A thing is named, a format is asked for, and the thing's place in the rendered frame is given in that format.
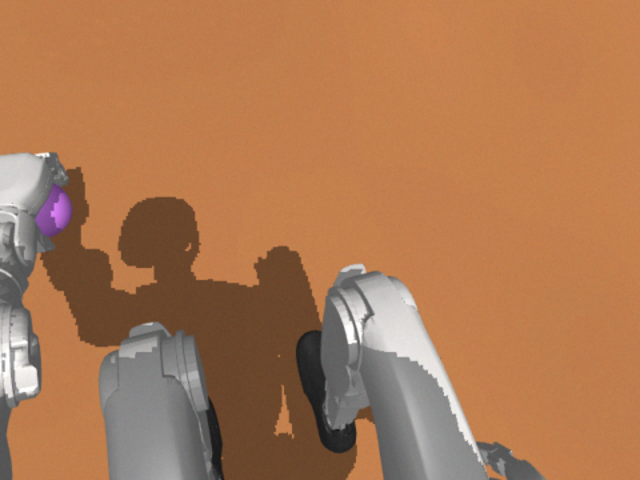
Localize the left robot foot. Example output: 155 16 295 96
206 397 224 480

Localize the right robot hand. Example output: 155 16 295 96
476 442 546 480

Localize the ball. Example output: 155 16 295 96
35 183 72 238

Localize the right robot foot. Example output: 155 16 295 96
296 330 356 453

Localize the left robot hand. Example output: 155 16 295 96
0 152 69 253

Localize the left robot arm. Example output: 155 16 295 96
0 206 41 480

